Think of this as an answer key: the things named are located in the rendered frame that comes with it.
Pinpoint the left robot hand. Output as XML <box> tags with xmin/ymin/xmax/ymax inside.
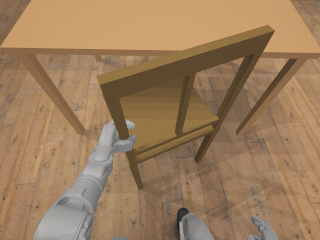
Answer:
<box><xmin>97</xmin><ymin>119</ymin><xmax>137</xmax><ymax>153</ymax></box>

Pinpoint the right robot foot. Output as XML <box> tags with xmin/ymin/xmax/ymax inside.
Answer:
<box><xmin>177</xmin><ymin>207</ymin><xmax>189</xmax><ymax>240</ymax></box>

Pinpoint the right robot shin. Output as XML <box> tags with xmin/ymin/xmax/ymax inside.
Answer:
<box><xmin>182</xmin><ymin>213</ymin><xmax>197</xmax><ymax>220</ymax></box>

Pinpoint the right robot hand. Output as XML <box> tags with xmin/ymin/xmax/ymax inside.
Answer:
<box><xmin>247</xmin><ymin>216</ymin><xmax>279</xmax><ymax>240</ymax></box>

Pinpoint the table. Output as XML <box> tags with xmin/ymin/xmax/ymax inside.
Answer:
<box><xmin>0</xmin><ymin>0</ymin><xmax>320</xmax><ymax>136</ymax></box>

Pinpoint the robot left upper arm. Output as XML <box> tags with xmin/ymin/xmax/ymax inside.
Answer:
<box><xmin>35</xmin><ymin>204</ymin><xmax>94</xmax><ymax>240</ymax></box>

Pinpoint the left robot forearm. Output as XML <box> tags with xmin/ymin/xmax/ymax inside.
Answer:
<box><xmin>33</xmin><ymin>144</ymin><xmax>114</xmax><ymax>240</ymax></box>

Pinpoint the chair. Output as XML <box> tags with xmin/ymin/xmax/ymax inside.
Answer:
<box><xmin>96</xmin><ymin>25</ymin><xmax>275</xmax><ymax>189</ymax></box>

